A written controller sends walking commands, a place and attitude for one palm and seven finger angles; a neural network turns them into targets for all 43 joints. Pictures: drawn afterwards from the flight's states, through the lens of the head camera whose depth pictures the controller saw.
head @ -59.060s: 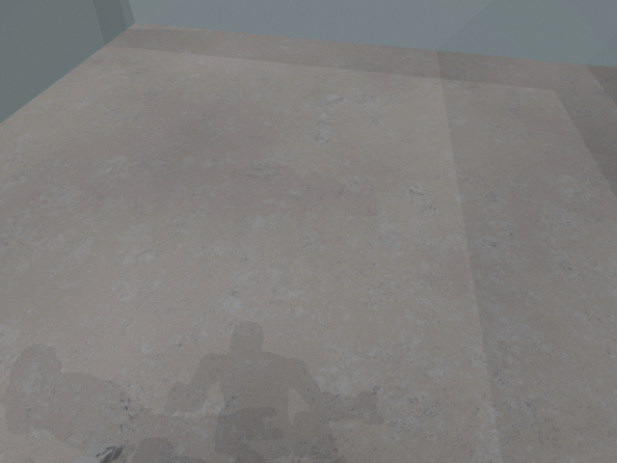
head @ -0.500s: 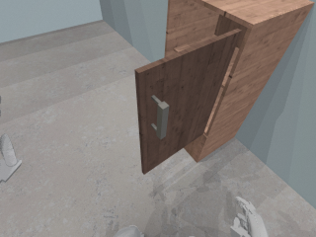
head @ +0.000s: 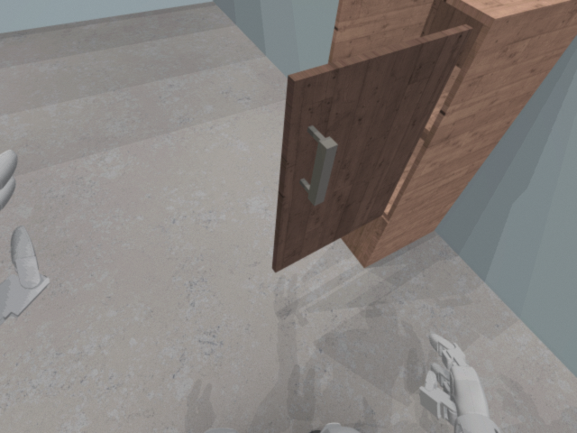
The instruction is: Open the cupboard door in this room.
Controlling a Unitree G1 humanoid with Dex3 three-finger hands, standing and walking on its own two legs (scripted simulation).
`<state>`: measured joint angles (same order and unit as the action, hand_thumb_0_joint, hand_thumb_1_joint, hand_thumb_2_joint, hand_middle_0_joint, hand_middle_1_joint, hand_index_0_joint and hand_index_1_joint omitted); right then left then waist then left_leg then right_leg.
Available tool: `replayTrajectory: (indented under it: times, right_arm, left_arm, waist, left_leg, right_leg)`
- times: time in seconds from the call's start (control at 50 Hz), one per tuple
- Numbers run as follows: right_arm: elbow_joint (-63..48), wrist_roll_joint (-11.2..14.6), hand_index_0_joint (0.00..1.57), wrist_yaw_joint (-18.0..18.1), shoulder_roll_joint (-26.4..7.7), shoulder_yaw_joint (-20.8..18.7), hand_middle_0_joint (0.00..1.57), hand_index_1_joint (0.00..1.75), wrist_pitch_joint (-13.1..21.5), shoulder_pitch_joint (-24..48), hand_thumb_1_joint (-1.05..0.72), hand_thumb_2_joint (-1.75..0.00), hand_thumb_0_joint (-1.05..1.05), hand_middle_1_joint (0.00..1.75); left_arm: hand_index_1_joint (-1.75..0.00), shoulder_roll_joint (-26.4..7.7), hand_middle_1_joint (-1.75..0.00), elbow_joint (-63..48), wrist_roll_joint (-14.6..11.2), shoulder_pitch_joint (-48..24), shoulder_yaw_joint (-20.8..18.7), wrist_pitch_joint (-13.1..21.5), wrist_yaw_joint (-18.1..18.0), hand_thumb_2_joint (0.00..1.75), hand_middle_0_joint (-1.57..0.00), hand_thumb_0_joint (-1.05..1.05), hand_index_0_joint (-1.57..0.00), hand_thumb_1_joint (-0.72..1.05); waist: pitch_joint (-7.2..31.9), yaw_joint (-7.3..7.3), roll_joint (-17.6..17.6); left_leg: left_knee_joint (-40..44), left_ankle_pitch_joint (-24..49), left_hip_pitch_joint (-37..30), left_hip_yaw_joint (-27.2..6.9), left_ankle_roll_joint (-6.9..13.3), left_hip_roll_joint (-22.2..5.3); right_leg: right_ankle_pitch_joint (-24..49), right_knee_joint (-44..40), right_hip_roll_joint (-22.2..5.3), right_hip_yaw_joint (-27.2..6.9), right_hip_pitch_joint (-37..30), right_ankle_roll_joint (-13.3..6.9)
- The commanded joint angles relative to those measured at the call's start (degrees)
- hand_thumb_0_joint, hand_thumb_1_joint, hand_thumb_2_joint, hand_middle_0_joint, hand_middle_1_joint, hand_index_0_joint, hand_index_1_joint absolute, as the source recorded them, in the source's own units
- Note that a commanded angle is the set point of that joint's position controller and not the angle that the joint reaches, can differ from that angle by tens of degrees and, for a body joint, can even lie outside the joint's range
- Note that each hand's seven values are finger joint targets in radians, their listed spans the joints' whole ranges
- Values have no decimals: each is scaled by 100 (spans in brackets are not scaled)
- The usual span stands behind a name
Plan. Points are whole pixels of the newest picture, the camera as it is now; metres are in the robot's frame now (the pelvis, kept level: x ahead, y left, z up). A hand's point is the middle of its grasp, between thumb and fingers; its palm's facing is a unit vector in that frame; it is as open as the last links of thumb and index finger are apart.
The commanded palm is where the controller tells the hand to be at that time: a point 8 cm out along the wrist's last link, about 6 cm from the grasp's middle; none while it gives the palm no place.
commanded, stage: step back with the hand held close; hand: left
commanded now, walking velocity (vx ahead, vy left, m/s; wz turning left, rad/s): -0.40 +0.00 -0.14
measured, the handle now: (314, 166) +0.55 +0.00 +0.01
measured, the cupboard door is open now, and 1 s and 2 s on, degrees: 92 92 92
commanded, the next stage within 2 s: stop stepping back and stand still in 0.12 s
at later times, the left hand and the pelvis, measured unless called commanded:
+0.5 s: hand out of the picture +0.09 +0.17 +0.17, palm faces +0.23 -0.82 -0.53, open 7.4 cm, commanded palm +0.04 +0.22 +0.19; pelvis -0.15 -0.05 +0.01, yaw -10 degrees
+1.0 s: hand out of the picture +0.04 +0.21 +0.16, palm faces +0.32 -0.84 -0.45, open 7.4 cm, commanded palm -0.01 +0.25 +0.19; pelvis -0.20 -0.02 +0.01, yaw -9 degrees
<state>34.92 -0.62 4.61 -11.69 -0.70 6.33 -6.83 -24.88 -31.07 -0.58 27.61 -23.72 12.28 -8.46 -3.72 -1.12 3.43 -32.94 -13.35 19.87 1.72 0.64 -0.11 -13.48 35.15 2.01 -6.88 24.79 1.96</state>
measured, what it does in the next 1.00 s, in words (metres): walks backwards: right foot, then left foot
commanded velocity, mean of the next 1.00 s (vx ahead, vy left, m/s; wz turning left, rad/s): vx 0.03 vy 0.06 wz -0.01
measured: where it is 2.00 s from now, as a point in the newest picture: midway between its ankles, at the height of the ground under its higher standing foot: outside the picture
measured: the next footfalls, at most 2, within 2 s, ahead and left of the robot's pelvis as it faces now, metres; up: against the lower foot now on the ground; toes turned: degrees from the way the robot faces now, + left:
right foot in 0.32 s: -0.18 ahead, -0.13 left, +0.00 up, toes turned -9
left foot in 0.60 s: -0.11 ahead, +0.06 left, +0.00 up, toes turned -4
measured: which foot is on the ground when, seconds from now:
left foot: down 0.00-0.32, up 0.34-0.58, down 0.60-1.00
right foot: up 0.00-0.30, down 0.32-1.00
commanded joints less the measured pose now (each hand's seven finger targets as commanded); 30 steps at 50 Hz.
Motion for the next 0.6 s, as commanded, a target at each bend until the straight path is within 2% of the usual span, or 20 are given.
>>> replayTrajectory:
  times: [0.0, 0.04, 0.08, 0.14, 0.2, 0.22, 0.24, 0.26, 0.28, 0.3, 0.32, 0.34, 0.36, 0.38, 0.4, 0.42, 0.5, 0.52, 0.54, 0.58]
  right_arm:
    - [-774, -72, 20, -45, -716, -436, 20, 30, 493, -90, -90, -90, 0, 30]
    - [-629, -31, 20, -165, -725, -422, 20, 30, 563, -76, -90, -90, 0, 30]
    - [-643, -4, 20, -234, -740, -394, 20, 30, 522, 34, -90, -90, 0, 30]
    - [-663, -35, 20, -203, -746, -324, 20, 30, 483, 161, -90, -90, 0, 30]
    - [-723, -44, 20, -179, -716, -281, 20, 30, 474, 205, -90, -90, 0, 30]
    - [-780, -32, 20, -168, -732, -287, 20, 30, 458, 132, -90, -90, 0, 30]
    - [-850, 16, 20, -173, -688, -256, 20, 30, 429, 116, -90, -90, 0, 30]
    - [-898, 27, 20, -179, -675, -250, 20, 30, 372, 103, -90, -90, 0, 30]
    - [-921, 63, 20, -196, -567, -248, 20, 30, 282, 40, -90, -90, 0, 30]
    - [-918, 33, 20, -179, -527, -180, 20, 30, 219, 64, -90, -90, 0, 30]
    - [-879, -96, 20, -186, -610, -77, 20, 30, 227, 67, -90, -90, 0, 30]
    - [-675, 124, 20, -156, -437, -98, 20, 30, 220, -286, -90, -90, 0, 30]
    - [-733, 171, 20, -108, -542, -157, 20, 30, 231, -221, -90, -90, 0, 30]
    - [-679, 154, 20, -54, -543, -150, 20, 30, 236, -100, -90, -90, 0, 30]
    - [-646, 135, 20, -9, -557, -131, 20, 30, 236, -38, -90, -90, 0, 30]
    - [-653, 140, 20, 8, -629, -129, 20, 30, 250, 48, -90, -90, 0, 30]
    - [-543, 63, 20, -13, -759, -204, 20, 30, 352, -166, -90, -90, 0, 30]
    - [-533, 84, 20, -7, -804, -241, 20, 30, 379, -146, -90, -90, 0, 30]
    - [-565, 66, 20, -15, -824, -257, 20, 30, 394, -183, -90, -90, 0, 30]
    - [-655, 88, 20, -39, -935, -312, 20, 30, 393, -212, -90, -90, 0, 30]
  left_arm:
    - [-30, -1110, -30, -1537, -238, 177, -1063, 436, -98, 90, -20, 0, -20, 90]
    - [-30, -864, -30, -1730, -239, 237, -798, 385, -71, 90, -20, 0, -20, 90]
    - [-30, -714, -30, -1580, -232, 261, -620, 204, -52, 90, -20, 0, -20, 90]
    - [-30, -756, -30, -1429, -239, 34, -539, 71, -71, 90, -20, 0, -20, 90]
    - [-30, -919, -30, -1335, -331, 106, -713, 28, -114, 90, -20, 0, -20, 90]
    - [-30, -1074, -30, -1404, -312, 302, -858, 43, -123, 90, -20, 0, -20, 90]
    - [-30, -976, -30, -1380, -363, 552, -823, 74, -117, 90, -20, 0, -20, 90]
    - [-30, -1146, -30, -1431, -350, 707, -952, 110, -110, 90, -20, 0, -20, 90]
    - [-30, -1320, -30, -1454, -338, 816, -1074, 142, -100, 90, -20, 0, -20, 90]
    - [-30, -1670, -30, -1539, -333, 798, -1307, 193, -148, 90, -20, 0, -20, 90]
    - [-30, -1830, -30, -1376, -278, 742, -1554, 276, -261, 90, -20, 0, -20, 90]
    - [-30, -1213, -30, -779, -328, 841, -1050, 140, -222, 90, -20, 0, -20, 90]
    - [-30, -1144, -30, -847, -285, 698, -980, 118, -225, 90, -20, 0, -20, 90]
    - [-30, -1184, -30, -741, -238, 643, -1060, 130, -260, 90, -20, 0, -20, 90]
    - [-30, -1104, -30, -544, -197, 630, -995, 151, -272, 90, -20, 0, -20, 90]
    - [-30, -1065, -30, -473, -197, 399, -863, 165, -258, 90, -20, 0, -20, 90]
    - [-30, -1030, -30, -404, -128, 178, -714, 330, -263, 90, -20, 0, -20, 90]
    - [-30, -1090, -30, -458, -138, 154, -743, 344, -268, 90, -20, 0, -20, 90]
    - [-30, -1083, -30, -554, -127, 253, -779, 388, -262, 90, -20, 0, -20, 90]
    - [-30, -1106, -30, -690, -136, 451, -855, 458, -233, 90, -20, 0, -20, 90]
  waist:
    - [1626, 85, -1836]
    - [1513, 96, -1455]
    - [1285, 114, -1510]
    - [934, 170, -1637]
    - [1116, 119, -1712]
    - [1131, 104, -1942]
    - [1119, 95, -1966]
    - [1014, 108, -1539]
    - [981, 172, -491]
    - [946, 106, 690]
    - [975, 49, 300]
    - [1358, 175, 851]
    - [1313, 221, 893]
    - [1179, 227, 722]
    - [1051, 216, 440]
    - [891, 210, 257]
    - [657, 197, 375]
    - [613, 207, 251]
    - [621, 196, 70]
    - [737, 175, -313]
  left_leg:
    - [1287, 3569, -705, -1339, 947, -2290]
    - [1048, 4127, -1227, -831, 823, -2091]
    - [1232, 3567, -1142, -581, 755, -1980]
    - [1769, 1712, -590, -672, 713, -1955]
    - [2201, 51, -373, -622, 599, -1775]
    - [2278, -611, -319, -373, 457, -1518]
    - [2098, -1099, -152, -131, 277, -1252]
    - [1623, -1311, -42, 114, 63, -889]
    - [370, -1173, -180, 506, -214, -372]
    - [-1237, -834, -53, 328, -310, -63]
    - [-1853, -933, 597, -35, -238, -141]
    - [-2148, -869, 1014, -218, -233, -59]
    - [-2111, -686, 1206, -192, -240, -138]
    - [-1856, -611, 1174, -50, -221, -147]
    - [-1494, -542, 994, 80, -171, -121]
    - [-1106, -543, 774, 142, -109, -122]
    - [201, -401, -73, 292, 143, -36]
    - [541, -303, -238, 253, 177, -74]
    - [804, -134, -407, 176, 240, -116]
    - [818, 695, -647, -68, 337, -373]
  right_leg:
    - [-1742, 2732, 193, 228, -108, -74]
    - [-1459, 2638, 131, 331, 123, -54]
    - [-1316, 2360, 106, 566, 24, -12]
    - [-1494, 1786, 111, 752, -391, -16]
    - [-1579, 771, 183, 993, -1033, -125]
    - [-1480, 195, 207, 1160, -1325, -176]
    - [-1206, -590, 191, 1329, -1699, -237]
    - [-908, -1554, 2, 1176, -1772, -333]
    - [-970, -2330, -711, 268, -1280, -610]
    - [-804, -2822, -1920, -1307, -456, -1091]
    - [1226, -2459, -2365, -1404, -665, -1401]
    - [2227, -1729, -1894, -767, -1631, -1051]
    - [3164, -1363, -1714, -479, -1975, -874]
    - [3716, -1243, -1663, -273, -2049, -835]
    - [3847, -1202, -1632, -164, -2012, -806]
    - [3494, -1237, -1701, -185, -1849, -797]
    - [1315, -1444, -1622, -424, -1539, -702]
    - [900, -1428, -1590, -440, -1499, -647]
    - [849, -1301, -1434, -433, -1539, -571]
    - [1429, -1002, -1052, -219, -1629, -288]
